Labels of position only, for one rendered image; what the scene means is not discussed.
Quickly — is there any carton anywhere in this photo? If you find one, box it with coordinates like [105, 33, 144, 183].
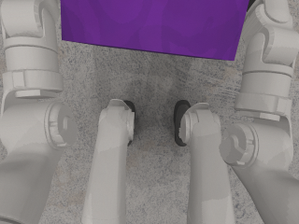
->
[60, 0, 249, 61]

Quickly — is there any left robot forearm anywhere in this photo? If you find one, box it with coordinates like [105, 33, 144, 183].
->
[0, 0, 64, 144]

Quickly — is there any right robot upper arm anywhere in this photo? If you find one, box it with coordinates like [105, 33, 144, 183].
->
[219, 120, 299, 224]

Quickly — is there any right robot shin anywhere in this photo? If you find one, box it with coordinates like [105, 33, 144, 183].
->
[178, 103, 221, 144]

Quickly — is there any right robot forearm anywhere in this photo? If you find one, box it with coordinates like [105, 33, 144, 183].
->
[234, 0, 299, 143]

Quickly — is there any right robot thigh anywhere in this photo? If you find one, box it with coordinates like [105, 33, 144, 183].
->
[181, 109, 235, 224]

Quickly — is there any left robot upper arm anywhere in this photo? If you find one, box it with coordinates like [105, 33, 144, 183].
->
[0, 101, 78, 224]

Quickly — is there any robot right hand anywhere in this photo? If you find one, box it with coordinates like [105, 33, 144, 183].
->
[247, 0, 256, 12]

